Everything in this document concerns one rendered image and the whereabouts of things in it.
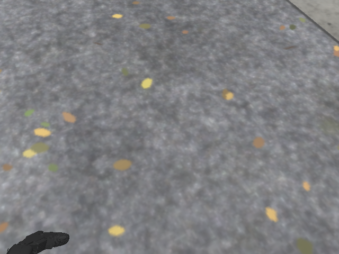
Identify left robot hand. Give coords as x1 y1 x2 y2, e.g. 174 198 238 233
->
7 231 69 254

